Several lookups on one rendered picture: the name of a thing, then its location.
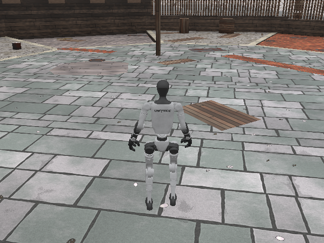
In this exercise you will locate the robot right upper arm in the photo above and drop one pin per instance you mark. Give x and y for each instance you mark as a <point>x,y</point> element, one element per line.
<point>181,117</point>

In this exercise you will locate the robot right forearm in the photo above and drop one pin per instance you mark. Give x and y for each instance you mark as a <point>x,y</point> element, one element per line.
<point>186,133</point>

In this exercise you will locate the robot left hand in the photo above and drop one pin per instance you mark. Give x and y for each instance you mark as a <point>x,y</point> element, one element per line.
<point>131,143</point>

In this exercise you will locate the robot left forearm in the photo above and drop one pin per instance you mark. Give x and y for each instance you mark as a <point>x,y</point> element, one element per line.
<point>135,133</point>

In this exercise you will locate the robot right foot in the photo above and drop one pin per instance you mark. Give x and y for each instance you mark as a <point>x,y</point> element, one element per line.
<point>173,201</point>

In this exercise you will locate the robot left shin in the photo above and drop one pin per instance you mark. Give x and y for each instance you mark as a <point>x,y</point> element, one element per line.
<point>149,186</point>

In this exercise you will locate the robot left upper arm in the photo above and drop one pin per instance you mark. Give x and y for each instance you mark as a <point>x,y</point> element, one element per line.
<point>143,114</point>

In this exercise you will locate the robot right hand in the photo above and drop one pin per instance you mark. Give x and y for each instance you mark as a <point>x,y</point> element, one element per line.
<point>189,142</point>

